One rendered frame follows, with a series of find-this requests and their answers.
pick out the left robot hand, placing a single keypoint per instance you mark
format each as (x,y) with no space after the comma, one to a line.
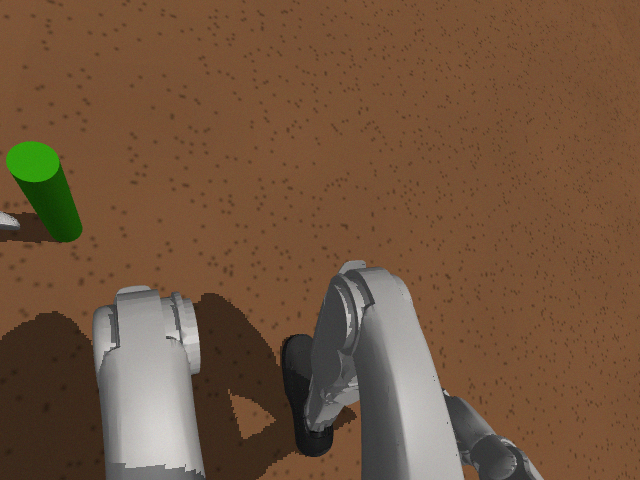
(8,222)

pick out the right robot foot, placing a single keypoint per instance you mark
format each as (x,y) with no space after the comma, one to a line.
(297,372)

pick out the can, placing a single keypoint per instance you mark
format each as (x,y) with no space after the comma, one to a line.
(37,170)

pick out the right robot arm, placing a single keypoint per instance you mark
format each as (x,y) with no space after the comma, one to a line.
(496,458)

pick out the right robot hand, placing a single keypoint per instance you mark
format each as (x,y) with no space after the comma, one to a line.
(468,425)

